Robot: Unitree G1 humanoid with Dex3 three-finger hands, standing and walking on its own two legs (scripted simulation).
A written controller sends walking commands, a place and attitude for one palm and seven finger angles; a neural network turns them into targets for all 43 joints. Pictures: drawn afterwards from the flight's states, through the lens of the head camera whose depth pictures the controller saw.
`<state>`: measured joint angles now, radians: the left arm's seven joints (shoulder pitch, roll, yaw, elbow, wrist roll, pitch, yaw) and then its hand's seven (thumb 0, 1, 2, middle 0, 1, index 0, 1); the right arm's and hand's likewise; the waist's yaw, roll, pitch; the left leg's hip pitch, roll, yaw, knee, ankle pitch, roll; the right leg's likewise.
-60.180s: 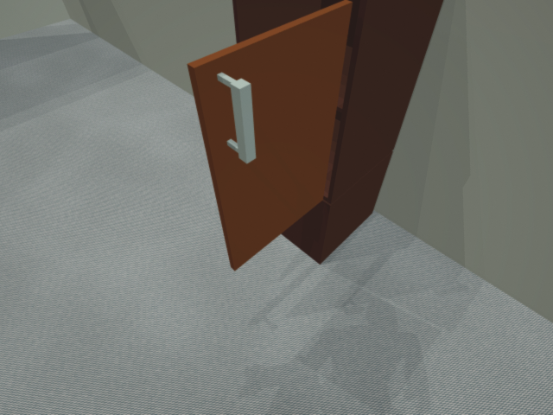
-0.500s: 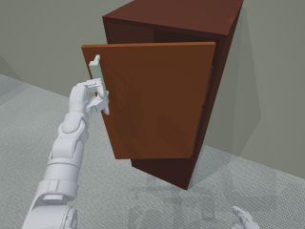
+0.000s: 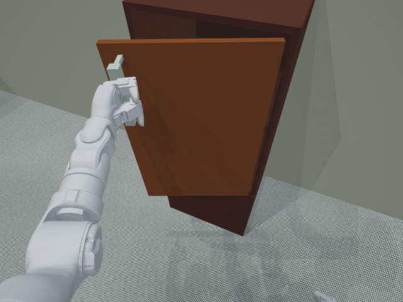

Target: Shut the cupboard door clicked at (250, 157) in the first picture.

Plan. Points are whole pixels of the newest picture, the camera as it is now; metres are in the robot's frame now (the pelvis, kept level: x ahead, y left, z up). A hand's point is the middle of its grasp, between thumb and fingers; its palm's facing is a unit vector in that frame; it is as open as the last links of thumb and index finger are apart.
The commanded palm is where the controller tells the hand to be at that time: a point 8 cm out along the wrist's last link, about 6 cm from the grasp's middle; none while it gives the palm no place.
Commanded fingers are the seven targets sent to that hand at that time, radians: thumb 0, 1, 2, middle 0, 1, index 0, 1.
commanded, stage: push the door shut along its arc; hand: left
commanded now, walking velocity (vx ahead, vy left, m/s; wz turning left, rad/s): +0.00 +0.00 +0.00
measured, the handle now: (125, 91) +0.52 +0.18 +0.16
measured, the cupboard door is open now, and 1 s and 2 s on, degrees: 23 11 0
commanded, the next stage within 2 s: pull the fist back off the door in 1.46 s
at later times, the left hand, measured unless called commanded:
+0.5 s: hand (160, 89) +0.51 +0.10 +0.17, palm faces -0.18 -0.98 -0.01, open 3.1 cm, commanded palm +0.51 +0.16 +0.16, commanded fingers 0.00 0.90 0.90 -1.30 -1.50 -1.30 -1.50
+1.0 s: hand (168, 77) +0.55 +0.08 +0.17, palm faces -0.29 -0.96 +0.00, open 3.0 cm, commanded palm +0.57 +0.13 +0.16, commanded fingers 0.00 0.90 0.90 -1.30 -1.50 -1.30 -1.50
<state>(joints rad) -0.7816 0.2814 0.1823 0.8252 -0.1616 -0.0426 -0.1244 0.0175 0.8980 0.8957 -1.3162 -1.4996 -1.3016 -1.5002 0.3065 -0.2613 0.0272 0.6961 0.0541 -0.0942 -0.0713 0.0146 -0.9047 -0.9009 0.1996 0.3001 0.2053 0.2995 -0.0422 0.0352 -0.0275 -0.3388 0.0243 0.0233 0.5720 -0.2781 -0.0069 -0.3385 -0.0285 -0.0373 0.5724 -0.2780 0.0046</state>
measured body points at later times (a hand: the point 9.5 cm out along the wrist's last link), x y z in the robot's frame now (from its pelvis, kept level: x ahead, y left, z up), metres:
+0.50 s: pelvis +0.00 +0.00 -0.01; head +0.06 -0.01 +0.44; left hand +0.51 +0.15 +0.17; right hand +0.01 -0.27 -0.13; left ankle +0.01 +0.12 -0.73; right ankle +0.01 -0.12 -0.73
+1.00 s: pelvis +0.01 +0.00 -0.02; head +0.11 +0.00 +0.42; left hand +0.56 +0.14 +0.17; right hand -0.03 -0.28 -0.13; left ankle +0.01 +0.12 -0.73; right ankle +0.01 -0.12 -0.73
